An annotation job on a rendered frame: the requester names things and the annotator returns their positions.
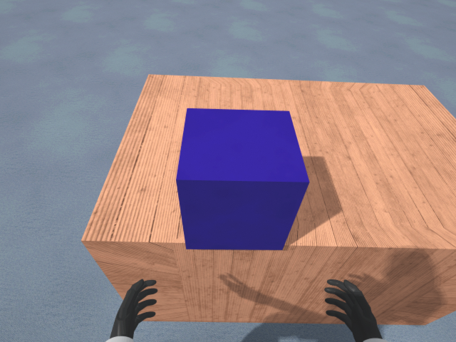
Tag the carton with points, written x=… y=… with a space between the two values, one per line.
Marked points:
x=240 y=180

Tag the left robot hand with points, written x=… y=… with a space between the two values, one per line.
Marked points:
x=127 y=318

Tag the pedestal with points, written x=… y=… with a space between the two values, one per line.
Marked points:
x=379 y=210

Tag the right robot hand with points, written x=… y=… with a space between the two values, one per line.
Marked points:
x=358 y=317

